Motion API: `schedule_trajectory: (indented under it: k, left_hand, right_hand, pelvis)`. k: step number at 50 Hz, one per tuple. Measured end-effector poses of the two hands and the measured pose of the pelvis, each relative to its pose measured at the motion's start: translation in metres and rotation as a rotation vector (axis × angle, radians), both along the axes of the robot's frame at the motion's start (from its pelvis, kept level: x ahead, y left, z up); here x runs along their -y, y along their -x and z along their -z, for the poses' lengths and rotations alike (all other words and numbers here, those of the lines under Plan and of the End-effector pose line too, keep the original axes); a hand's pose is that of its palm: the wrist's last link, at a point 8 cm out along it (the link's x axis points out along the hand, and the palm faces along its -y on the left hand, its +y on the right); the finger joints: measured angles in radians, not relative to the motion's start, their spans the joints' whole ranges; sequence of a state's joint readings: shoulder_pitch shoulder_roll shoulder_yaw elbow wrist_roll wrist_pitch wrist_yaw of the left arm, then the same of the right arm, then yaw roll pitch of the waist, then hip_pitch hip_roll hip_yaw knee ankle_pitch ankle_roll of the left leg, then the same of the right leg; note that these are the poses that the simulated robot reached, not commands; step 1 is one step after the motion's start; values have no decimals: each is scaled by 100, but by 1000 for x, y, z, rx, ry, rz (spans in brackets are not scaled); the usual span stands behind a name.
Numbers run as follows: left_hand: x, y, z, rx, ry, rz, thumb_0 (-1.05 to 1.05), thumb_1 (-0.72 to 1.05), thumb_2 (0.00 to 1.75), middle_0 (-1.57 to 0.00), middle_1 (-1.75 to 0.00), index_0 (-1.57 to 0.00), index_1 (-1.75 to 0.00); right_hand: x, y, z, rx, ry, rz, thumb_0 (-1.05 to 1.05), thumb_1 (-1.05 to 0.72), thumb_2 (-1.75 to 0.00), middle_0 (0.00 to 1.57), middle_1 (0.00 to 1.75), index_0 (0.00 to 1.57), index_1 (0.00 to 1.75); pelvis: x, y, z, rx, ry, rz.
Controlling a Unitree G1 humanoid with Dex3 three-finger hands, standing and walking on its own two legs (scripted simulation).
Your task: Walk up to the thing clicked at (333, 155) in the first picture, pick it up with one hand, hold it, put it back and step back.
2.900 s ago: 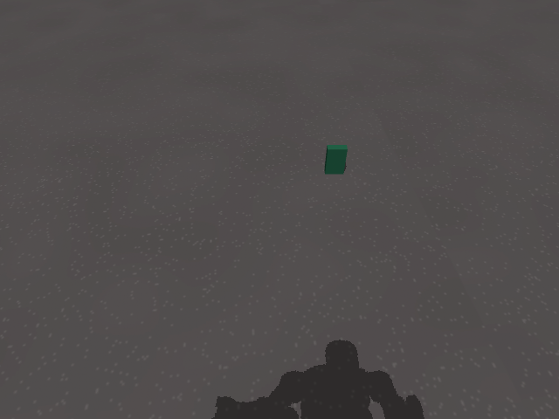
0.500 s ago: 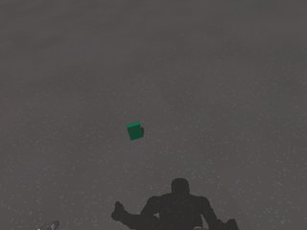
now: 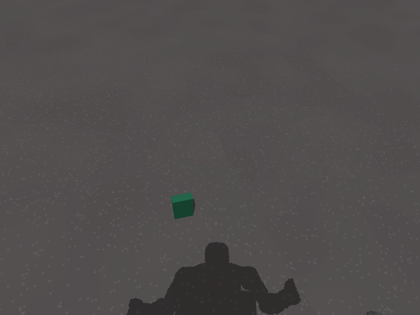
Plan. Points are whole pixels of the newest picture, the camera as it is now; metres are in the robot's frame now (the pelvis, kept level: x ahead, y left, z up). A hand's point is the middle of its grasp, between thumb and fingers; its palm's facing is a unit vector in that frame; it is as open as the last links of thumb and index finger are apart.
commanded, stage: walk up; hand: left
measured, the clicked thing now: (182, 206) +0.71 +0.14 -0.68
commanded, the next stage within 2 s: none
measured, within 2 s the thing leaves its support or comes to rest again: neither
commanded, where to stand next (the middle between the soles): +0.34 +0.01 m, yaw +0 degrees
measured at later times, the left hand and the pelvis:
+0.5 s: hand (103, 269) +0.24 +0.24 -0.11, palm faces -0.02 -0.91 -0.41, open 7.4 cm; pelvis +0.15 -0.02 +0.00, yaw -1 degrees
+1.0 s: hand (94, 252) +0.29 +0.29 -0.16, palm faces -0.06 -0.94 -0.33, open 7.4 cm; pelvis +0.24 +0.02 +0.01, yaw -1 degrees
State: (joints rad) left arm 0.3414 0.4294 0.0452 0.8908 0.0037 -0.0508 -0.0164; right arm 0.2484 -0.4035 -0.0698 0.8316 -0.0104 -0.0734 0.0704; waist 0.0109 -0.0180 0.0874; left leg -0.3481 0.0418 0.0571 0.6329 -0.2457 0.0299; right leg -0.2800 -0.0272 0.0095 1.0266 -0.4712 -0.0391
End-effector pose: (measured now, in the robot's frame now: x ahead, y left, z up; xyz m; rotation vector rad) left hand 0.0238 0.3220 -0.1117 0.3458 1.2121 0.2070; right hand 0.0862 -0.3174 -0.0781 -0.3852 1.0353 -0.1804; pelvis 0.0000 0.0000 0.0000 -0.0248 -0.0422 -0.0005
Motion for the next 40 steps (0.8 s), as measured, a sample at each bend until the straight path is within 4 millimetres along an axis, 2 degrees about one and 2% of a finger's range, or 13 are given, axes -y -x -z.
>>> schedule_trajectory:
  k: [4, 10, 17, 21, 24, 27, 32, 36, 40]
  left_hand:
    - [-3, -44, -7, 37, 27, 23, 0, 90, 90, -20, -30, -20, -30]
    - [-3, -97, -15, 63, 31, 44, 0, 90, 90, -20, -30, -20, -30]
    - [15, -160, -24, 68, -1, 84, 0, 90, 90, -20, -30, -20, -30]
    - [29, -193, -26, 123, -38, 88, 0, 90, 90, -20, -30, -20, -30]
    - [36, -206, -34, 160, -40, 69, 0, 90, 90, -20, -30, -20, -30]
    - [39, -209, -44, 163, -43, 47, 0, 90, 90, -20, -30, -20, -30]
    - [28, -211, -48, 117, -49, 32, 0, 90, 90, -21, -30, -21, -30]
    - [11, -217, -38, 88, -46, 16, 0, 90, 90, -21, -30, -21, -30]
    - [-8, -230, -12, 56, -23, -3, 0, 90, 90, -21, -30, -21, -30]
  right_hand:
    - [-13, -13, -11, -2, -2, 24, 0, -90, -89, 21, 30, 20, 30]
    - [-15, -24, -8, -56, -10, 47, 0, -90, -89, 21, 30, 20, 30]
    - [3, -43, 17, -115, -43, 85, 0, -90, -89, 21, 30, 20, 30]
    - [17, -67, 41, -145, -63, 94, 1, -90, -89, 21, 30, 20, 30]
    - [16, -91, 43, -158, -80, 65, 1, -91, -89, 21, 30, 20, 30]
    - [16, -117, 38, -139, -92, 44, 1, -91, -89, 21, 30, 20, 30]
    - [15, -153, 27, -107, -84, 28, 1, -91, -89, 21, 30, 20, 30]
    - [9, -173, 21, -121, -46, 21, 0, -91, -89, 21, 30, 20, 30]
    - [-4, -194, 22, -117, 8, 28, 0, -91, -89, 21, 30, 20, 30]
  pelvis:
    - [-6, -26, -11, 5, -6, -2]
    - [-8, -63, -15, 10, -27, 5]
    - [5, -109, -7, 4, -51, 14]
    - [18, -135, 4, 14, -22, 11]
    - [23, -149, 0, 22, -43, 7]
    - [23, -162, -8, 24, -47, 7]
    - [17, -184, -14, 21, -32, 9]
    - [7, -202, -11, 15, -17, 1]
    - [-11, -219, 2, 11, 1, 0]
